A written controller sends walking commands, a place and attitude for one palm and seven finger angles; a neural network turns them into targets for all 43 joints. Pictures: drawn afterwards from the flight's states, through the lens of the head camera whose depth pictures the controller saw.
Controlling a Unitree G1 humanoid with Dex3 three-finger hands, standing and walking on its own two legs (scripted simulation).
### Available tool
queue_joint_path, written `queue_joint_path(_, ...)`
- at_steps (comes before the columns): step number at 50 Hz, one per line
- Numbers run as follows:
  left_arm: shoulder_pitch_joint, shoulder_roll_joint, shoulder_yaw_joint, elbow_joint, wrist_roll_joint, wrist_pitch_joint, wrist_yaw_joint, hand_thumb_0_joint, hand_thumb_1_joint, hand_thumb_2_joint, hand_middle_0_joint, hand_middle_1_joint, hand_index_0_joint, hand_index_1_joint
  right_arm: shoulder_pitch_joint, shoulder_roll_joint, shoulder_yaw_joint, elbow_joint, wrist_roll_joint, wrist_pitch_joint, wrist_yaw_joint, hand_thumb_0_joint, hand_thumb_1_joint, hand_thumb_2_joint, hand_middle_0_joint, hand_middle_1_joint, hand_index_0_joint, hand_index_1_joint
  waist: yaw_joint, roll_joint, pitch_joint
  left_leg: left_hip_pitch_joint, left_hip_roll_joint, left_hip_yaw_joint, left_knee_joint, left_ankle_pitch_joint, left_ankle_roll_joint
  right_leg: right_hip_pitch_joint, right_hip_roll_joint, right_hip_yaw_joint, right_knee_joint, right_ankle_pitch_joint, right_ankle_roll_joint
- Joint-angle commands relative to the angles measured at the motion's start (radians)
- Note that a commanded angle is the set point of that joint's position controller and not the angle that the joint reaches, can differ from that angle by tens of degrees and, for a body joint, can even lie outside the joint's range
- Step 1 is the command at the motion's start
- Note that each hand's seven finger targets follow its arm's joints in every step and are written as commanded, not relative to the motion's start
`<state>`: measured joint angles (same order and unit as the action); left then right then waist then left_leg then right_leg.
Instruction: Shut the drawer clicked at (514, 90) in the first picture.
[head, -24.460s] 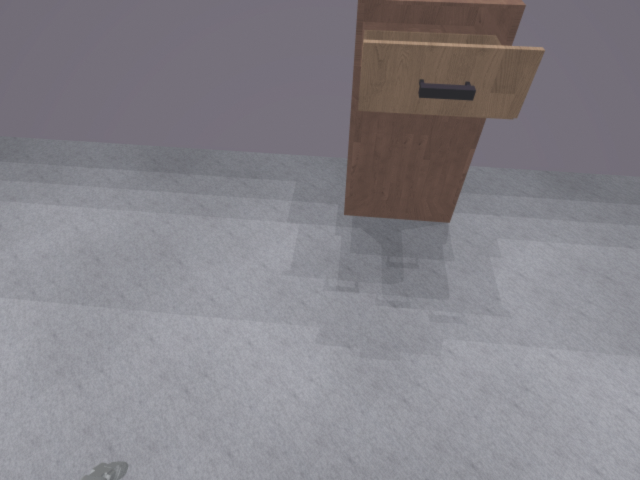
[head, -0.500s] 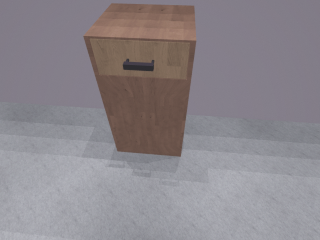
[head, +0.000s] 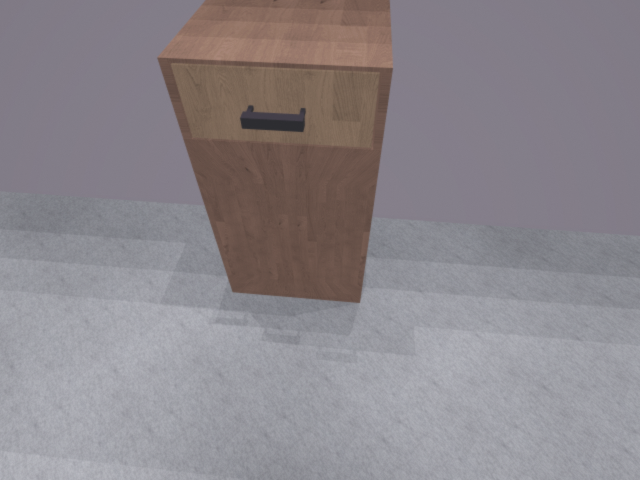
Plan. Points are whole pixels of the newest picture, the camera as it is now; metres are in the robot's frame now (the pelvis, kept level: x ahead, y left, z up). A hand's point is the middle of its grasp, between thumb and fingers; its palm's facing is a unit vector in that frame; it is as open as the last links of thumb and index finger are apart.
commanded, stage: look to check the result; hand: left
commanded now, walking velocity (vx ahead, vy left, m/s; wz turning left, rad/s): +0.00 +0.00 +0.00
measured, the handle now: (274, 116) +0.81 +0.14 +0.01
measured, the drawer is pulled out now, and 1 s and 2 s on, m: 0.00 0.00 0.00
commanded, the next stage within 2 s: stand and wait in 0.36 s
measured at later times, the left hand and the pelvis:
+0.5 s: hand out of the picture +0.00 +0.16 -0.17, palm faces +0.04 -0.98 -0.19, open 7.4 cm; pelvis +0.01 -0.01 +0.00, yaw +0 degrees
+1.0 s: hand out of the picture -0.01 +0.15 -0.17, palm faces +0.04 -0.98 -0.18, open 7.4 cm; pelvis +0.01 +0.00 +0.00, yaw -1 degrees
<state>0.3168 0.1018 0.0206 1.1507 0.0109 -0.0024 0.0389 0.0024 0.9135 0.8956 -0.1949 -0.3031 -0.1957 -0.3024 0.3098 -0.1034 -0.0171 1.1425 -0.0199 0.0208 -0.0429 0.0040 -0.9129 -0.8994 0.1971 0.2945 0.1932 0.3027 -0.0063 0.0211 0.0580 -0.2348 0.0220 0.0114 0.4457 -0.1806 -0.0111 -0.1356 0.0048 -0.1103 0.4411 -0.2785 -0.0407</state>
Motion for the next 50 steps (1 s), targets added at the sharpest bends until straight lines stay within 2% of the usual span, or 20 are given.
queue_joint_path(1,0.078,0.092,0.015,-0.010,-0.004,-0.006,0.003,0.000,0.900,0.900,-0.200,-0.300,-0.200,-0.300,0.072,-0.065,-0.007,-0.016,0.002,-0.015,-0.004,0.000,-0.900,-0.900,0.200,0.300,0.200,0.300,0.003,-0.016,0.033,0.038,0.074,-0.057,-0.059,0.100,0.041,-0.082,-0.115,0.098,-0.131,0.059,-0.016)
queue_joint_path(2,0.080,0.094,0.014,-0.009,-0.002,-0.007,0.004,0.000,0.900,0.900,-0.200,-0.300,-0.200,-0.300,0.068,-0.068,-0.008,-0.018,0.004,-0.014,-0.004,0.000,-0.900,-0.900,0.200,0.300,0.200,0.300,0.003,-0.027,0.033,0.045,0.075,-0.056,-0.056,0.109,0.040,-0.086,-0.114,0.100,-0.131,0.067,-0.015)
queue_joint_path(6,0.072,0.092,0.013,-0.008,-0.003,-0.007,0.004,0.000,0.900,0.900,-0.200,-0.300,-0.200,-0.300,0.059,-0.071,-0.007,-0.016,0.002,-0.015,-0.005,0.000,-0.900,-0.900,0.200,0.300,0.200,0.300,0.001,-0.002,0.042,0.045,0.077,-0.056,-0.065,0.103,0.039,-0.085,-0.113,0.100,-0.132,0.068,-0.014)
queue_joint_path(8,0.070,0.095,0.013,-0.008,-0.002,-0.007,0.004,0.000,0.900,0.900,-0.200,-0.300,-0.200,-0.300,0.056,-0.073,-0.006,-0.015,0.003,-0.015,-0.004,0.000,-0.900,-0.900,0.200,0.300,0.200,0.300,0.001,-0.020,0.048,0.045,0.079,-0.057,-0.065,0.114,0.040,-0.084,-0.112,0.098,-0.132,0.078,-0.012)
queue_joint_path(12,0.070,0.100,0.015,-0.010,-0.001,-0.008,0.005,0.000,0.900,0.900,-0.200,-0.300,-0.200,-0.300,0.047,-0.082,-0.007,-0.017,0.003,-0.016,-0.004,0.000,-0.900,-0.900,0.200,0.300,0.200,0.300,0.003,-0.015,0.043,0.055,0.078,-0.053,-0.063,0.126,0.038,-0.079,-0.113,0.100,-0.134,0.096,-0.011)
queue_joint_path(16,0.063,0.101,0.015,-0.010,-0.003,-0.009,0.004,0.000,0.900,0.900,-0.200,-0.300,-0.200,-0.300,0.046,-0.079,-0.006,-0.014,0.001,-0.014,-0.003,0.000,-0.900,-0.900,0.200,0.300,0.200,0.300,0.002,-0.013,0.051,0.051,0.074,-0.052,-0.067,0.094,0.036,-0.083,-0.116,0.110,-0.151,0.061,-0.015)
queue_joint_path(27,0.057,0.115,0.017,-0.020,-0.003,-0.011,0.006,0.000,0.900,0.900,-0.200,-0.300,-0.200,-0.300,0.051,-0.084,-0.008,-0.013,0.003,-0.013,-0.002,0.000,-0.900,-0.900,0.200,0.300,0.200,0.300,0.002,-0.034,0.042,0.056,0.076,-0.043,-0.056,0.118,0.032,-0.069,-0.119,0.107,-0.154,0.104,-0.011)
queue_joint_path(44,0.059,0.112,0.015,-0.019,-0.005,-0.011,0.005,0.000,0.900,0.900,-0.200,-0.300,-0.200,-0.300,0.050,-0.081,-0.006,-0.010,0.003,-0.014,-0.004,0.000,-0.900,-0.900,0.200,0.300,0.200,0.300,0.001,-0.019,0.049,0.058,0.078,-0.042,-0.060,0.113,0.031,-0.069,-0.117,0.106,-0.161,0.101,-0.008)
queue_joint_path(50,0.061,0.110,0.014,-0.014,-0.004,-0.012,0.003,0.000,0.900,0.900,-0.200,-0.300,-0.200,-0.300,0.043,-0.084,-0.006,-0.009,0.004,-0.019,-0.007,0.000,-0.900,-0.900,0.200,0.300,0.200,0.300,0.004,-0.006,0.032,0.067,0.081,-0.049,-0.069,0.132,0.035,-0.055,-0.115,0.106,-0.149,0.128,-0.009)
